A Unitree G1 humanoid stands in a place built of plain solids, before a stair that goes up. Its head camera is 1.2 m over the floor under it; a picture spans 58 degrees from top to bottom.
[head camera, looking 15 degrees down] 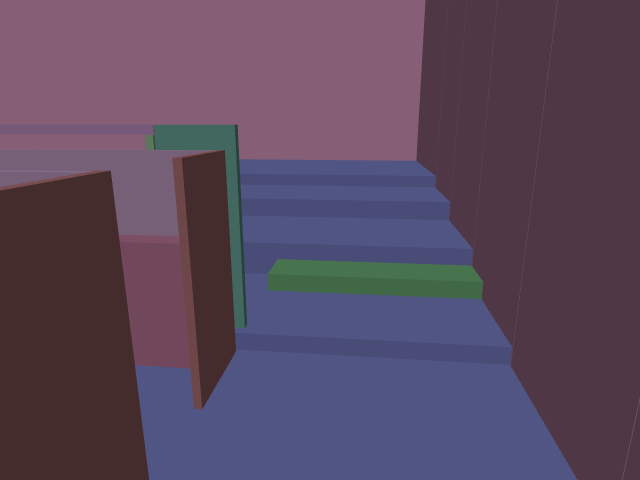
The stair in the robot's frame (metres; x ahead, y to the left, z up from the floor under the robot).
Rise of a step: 0.12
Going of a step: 0.48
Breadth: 1.41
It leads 6 degrees to the right of straight ahead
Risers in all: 3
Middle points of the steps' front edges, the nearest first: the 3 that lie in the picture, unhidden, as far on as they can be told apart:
2.06 -0.28 0.10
2.68 -0.35 0.22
3.02 -0.38 0.35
